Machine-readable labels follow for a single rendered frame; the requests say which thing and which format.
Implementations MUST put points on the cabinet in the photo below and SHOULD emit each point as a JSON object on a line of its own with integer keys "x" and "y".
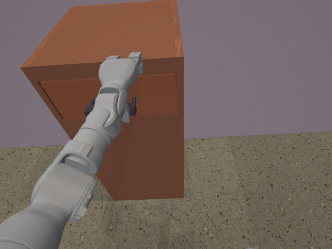
{"x": 146, "y": 159}

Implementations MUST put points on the drawer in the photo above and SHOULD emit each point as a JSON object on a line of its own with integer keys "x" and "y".
{"x": 155, "y": 94}

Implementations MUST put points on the handle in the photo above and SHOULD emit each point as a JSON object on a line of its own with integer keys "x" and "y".
{"x": 132, "y": 107}

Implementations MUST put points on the left robot forearm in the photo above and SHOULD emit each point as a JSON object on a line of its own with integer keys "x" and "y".
{"x": 86, "y": 150}

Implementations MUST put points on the left robot upper arm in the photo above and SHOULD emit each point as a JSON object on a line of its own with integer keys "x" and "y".
{"x": 64, "y": 196}

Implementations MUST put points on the robot left hand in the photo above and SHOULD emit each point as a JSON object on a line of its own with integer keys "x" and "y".
{"x": 122, "y": 72}

